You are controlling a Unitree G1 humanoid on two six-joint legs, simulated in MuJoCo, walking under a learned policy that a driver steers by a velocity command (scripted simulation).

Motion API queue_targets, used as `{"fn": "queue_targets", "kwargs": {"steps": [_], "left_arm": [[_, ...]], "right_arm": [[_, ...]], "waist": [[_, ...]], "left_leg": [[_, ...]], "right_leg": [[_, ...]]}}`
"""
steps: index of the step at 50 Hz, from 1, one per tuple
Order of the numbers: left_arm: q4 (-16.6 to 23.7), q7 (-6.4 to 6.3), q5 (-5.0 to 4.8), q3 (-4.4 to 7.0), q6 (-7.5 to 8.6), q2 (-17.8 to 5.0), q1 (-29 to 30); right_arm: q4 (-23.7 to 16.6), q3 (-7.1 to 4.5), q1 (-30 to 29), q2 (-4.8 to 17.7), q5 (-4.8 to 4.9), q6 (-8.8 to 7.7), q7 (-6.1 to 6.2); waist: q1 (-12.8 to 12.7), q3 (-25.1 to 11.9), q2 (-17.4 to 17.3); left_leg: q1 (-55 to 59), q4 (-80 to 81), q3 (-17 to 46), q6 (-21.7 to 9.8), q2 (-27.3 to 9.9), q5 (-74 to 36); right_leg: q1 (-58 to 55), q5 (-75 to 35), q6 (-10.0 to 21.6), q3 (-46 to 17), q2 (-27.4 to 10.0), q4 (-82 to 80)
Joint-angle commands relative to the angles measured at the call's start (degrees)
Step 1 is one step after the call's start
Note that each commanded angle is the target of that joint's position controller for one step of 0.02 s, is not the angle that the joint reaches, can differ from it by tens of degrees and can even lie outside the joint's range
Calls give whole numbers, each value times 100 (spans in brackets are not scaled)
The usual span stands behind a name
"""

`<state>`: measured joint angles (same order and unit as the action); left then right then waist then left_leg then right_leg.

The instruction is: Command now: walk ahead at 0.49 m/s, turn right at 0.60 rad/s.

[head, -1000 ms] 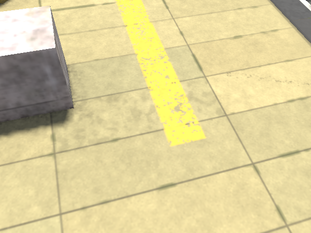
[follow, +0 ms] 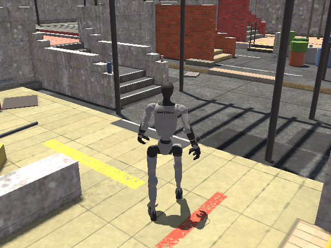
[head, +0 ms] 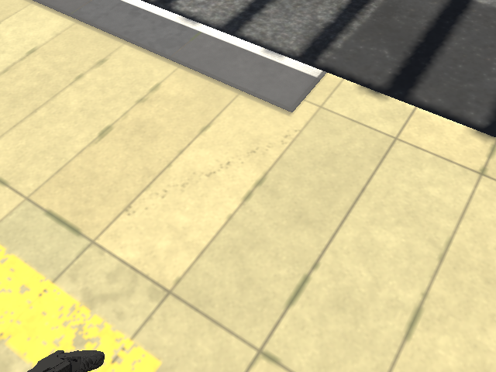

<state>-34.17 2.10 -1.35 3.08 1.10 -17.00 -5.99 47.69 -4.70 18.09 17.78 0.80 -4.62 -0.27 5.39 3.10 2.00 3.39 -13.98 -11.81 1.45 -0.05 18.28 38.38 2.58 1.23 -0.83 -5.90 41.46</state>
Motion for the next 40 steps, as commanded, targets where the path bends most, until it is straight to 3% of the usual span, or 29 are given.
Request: {"fn": "queue_targets", "kwargs": {"steps": [1, 2, 3, 4, 5, 6, 7, 8, 9, 10, 11, 14, 19, 21, 23, 25, 26, 27, 28, 29, 30, 31, 32, 33, 35, 37, 40], "left_arm": [[557, 90, 11, 121, 65, -410, 382], [546, 87, 36, 197, 41, -543, 171], [417, 74, 39, 320, 15, -739, -434], [137, 6, 10, 519, -29, -1065, -1459], [-7, -116, -62, 669, -93, -1588, -2188], [240, -81, -77, 648, 5, -1965, -1788], [318, -11, -25, 492, 116, -1376, -1801], [241, -9, 29, 416, 197, -1169, -1668], [242, -11, 32, 365, 241, -1039, -1333], [280, -36, 59, 309, 252, -867, -1006], [349, -72, 130, 272, 254, -821, -815], [250, -169, 98, 270, 286, -849, -805], [-11, -314, 66, 300, 212, -965, -1055], [-199, -331, 62, 304, 170, -974, -1346], [-322, -348, 47, 278, 136, -884, -1451], [-370, -365, 76, 257, 107, -799, -1363], [-364, -371, 78, 238, 89, -725, -1221], [-334, -368, 99, 200, 86, -584, -1202], [-247, -362, 194, 108, 105, -330, -1485], [-463, -357, 91, 30, 102, -185, -2443], [-588, -345, 70, 109, 50, -653, -2616], [-562, -369, 2, 191, -54, -878, -2059], [-504, -419, 22, 199, -159, -878, -1624], [-431, -454, 79, 206, -257, -825, -1350], [-446, -480, 106, 138, -357, -508, -1327], [-549, -499, 153, 63, -317, -264, -1376], [-693, -465, 153, 60, -293, -273, -1367]], "right_arm": [[-356, -264, -282, 1160, 109, 12, 21], [-356, -291, -267, 1261, 141, 57, 35], [-367, -298, -301, 1303, 173, 114, 46], [-398, -229, -264, 1143, 155, 136, 71], [-536, -36, -26, 620, -114, 113, 71], [-909, 146, 198, 215, -132, -50, 14], [-957, 15, -494, 861, 71, -211, -47], [-1090, 18, -844, 889, 202, -293, -74], [-1054, 57, -857, 770, 102, -322, -31], [-1003, 32, -827, 795, -39, -304, 2], [-968, 20, -731, 807, -73, -248, -14], [-927, 63, -745, 621, -165, -106, -20], [-1137, 220, -1745, 287, -174, -91, -68], [-1191, 212, -1941, 318, -148, -136, -122], [-1208, 158, -1935, 437, -144, -160, -164], [-1160, 84, -1698, 561, -176, -179, -181], [-1068, 55, -1392, 570, -201, -198, -178], [-996, 16, -1089, 666, -272, -228, -153], [-1040, -19, -712, 974, -391, -257, -129], [-920, -16, -417, 956, -417, -159, -127], [-889, 52, -357, 638, -180, -73, -175], [-932, 96, -652, 497, -90, -12, -176], [-954, 161, -943, 372, -123, 45, -168], [-969, 229, -1243, 234, -153, 93, -158], [-908, 226, -1505, 273, -221, 166, -128], [-827, 198, -1463, 337, -233, 194, -85], [-723, 187, -1389, 413, -135, 253, -40]], "waist": [[-252, 116, -541], [-420, -90, -644], [-803, -442, -644], [-1315, -962, -513], [-1388, -1461, 598], [-798, -2360, 1639], [-1251, -2298, 646], [-1182, -1519, 491], [-895, -1046, -86], [-686, -841, -101], [-524, -743, 63], [-432, -579, -7], [-769, -212, 163], [-922, -302, 234], [-914, -374, 325], [-759, -464, 444], [-564, -539, 456], [-422, -739, 329], [-421, -1450, -361], [-589, -2298, -1743], [-580, -2477, -1406], [-484, -1834, -964], [-488, -1410, -652], [-564, -1015, -586], [-726, -675, -957], [-696, -815, -1074], [-685, -1069, -943]], "left_leg": [[-132, 55, 295, -869, -1576, -3376], [10, -457, 178, -804, -1567, -4417], [-48, -1390, 11, -707, -1472, -5204], [-686, -2714, -137, -522, -1273, -5146], [-2309, -4698, -142, -244, -916, -1899], [-4296, -6493, 920, 4, 252, 1588], [-4875, -6734, 1755, -105, -45, 1248], [-5091, -6483, 1667, -224, -236, 771], [-4813, -5960, 1680, -229, -491, 352], [-4421, -5472, 1703, -191, -649, 130], [-4082, -5310, 1719, -151, -717, -23], [-3838, -4621, 1543, 103, -639, -310], [-3373, -2421, 1341, 303, -220, -2088], [-3009, -2034, 1293, 238, -35, -2618], [-2961, -1738, 1423, 81, -3, -2563], [-2808, -1552, 1484, -131, -13, -2238], [-2446, -1300, 1400, -253, 2, -2383], [-1812, -1108, 1339, -374, -110, -3247], [-444, -1545, 2111, -747, -1011, -5392], [980, -1478, 3833, -1878, -2272, -6106], [801, -1170, 4543, -1974, -2325, -4551], [289, -967, 4144, -1772, -2096, -3235], [-298, -753, 3763, -1577, -1843, -2384], [-934, -552, 3446, -1463, -1655, -1837], [-1829, -243, 2749, -1227, -1167, -1527], [-1899, -300, 2374, -1271, -1020, -2035], [-1826, -370, 2330, -1335, -1093, -1503]], "right_leg": [[-505, 334, 254, 360, 254, -433], [-892, 662, 381, 542, 481, -473], [-1701, 747, 550, 716, 759, -656], [-3201, 502, 770, 706, 1011, -865], [-4880, 277, 1163, -984, -55, -878], [-6156, 2019, 2335, -4496, -1259, -2025], [-6035, 2364, 2044, -4518, -1270, -2547], [-5390, 2007, 1827, -3753, -1103, -2547], [-4529, 1263, 1663, -3128, -873, -2510], [-3891, 598, 1569, -2625, -668, -2527], [-3448, 186, 1557, -2404, -546, -2631], [-2795, -624, 1616, -1906, -366, -2801], [-2274, -788, 1187, -1140, 140, -2611], [-2340, -997, 1039, -1177, 90, -2408], [-2718, -1028, 931, -1395, -52, -2040], [-3067, -1215, 803, -1628, -166, -1564], [-3096, -1353, 697, -1617, -71, -1232], [-3011, -1448, 507, -1488, 247, -694], [-2370, -93, 200, -1282, 675, 502], [-1191, 3503, -254, -985, 1263, 2254], [-991, 3790, -393, -1291, 1060, 2791], [-708, 3448, -508, -1191, 876, 3082], [-668, 3159, -564, -973, 714, 2959], [-762, 2939, -587, -861, 546, 2593], [-1487, 2688, -586, -536, 397, 1421], [-2032, 2565, -576, -335, 436, 549], [-2673, 1490, -476, -245, 444, -530]]}}
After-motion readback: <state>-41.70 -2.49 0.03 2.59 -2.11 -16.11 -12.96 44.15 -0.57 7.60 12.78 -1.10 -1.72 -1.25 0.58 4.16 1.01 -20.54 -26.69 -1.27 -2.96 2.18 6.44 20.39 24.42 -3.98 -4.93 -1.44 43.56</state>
